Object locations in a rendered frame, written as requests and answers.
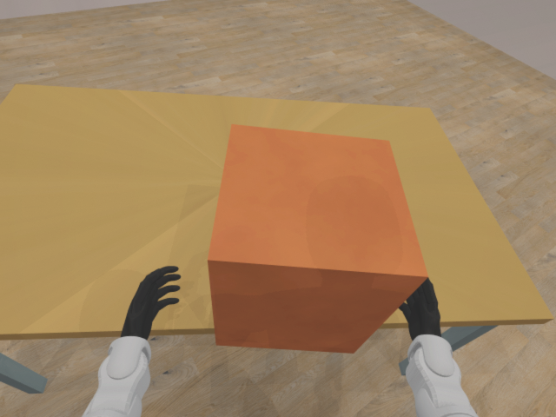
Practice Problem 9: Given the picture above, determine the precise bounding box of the right robot forearm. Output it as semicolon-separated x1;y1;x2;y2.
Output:
406;334;479;417

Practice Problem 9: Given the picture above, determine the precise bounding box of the left robot hand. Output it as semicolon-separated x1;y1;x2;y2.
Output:
120;266;181;340

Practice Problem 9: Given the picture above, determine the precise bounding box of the right robot hand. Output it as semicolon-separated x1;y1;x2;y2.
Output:
398;278;441;341

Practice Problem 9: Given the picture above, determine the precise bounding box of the left robot forearm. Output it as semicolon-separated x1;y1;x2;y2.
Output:
82;336;151;417

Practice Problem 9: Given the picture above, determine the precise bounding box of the carton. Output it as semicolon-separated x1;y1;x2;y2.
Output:
208;124;428;354

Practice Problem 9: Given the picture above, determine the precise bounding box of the table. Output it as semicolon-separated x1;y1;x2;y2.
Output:
0;84;554;394

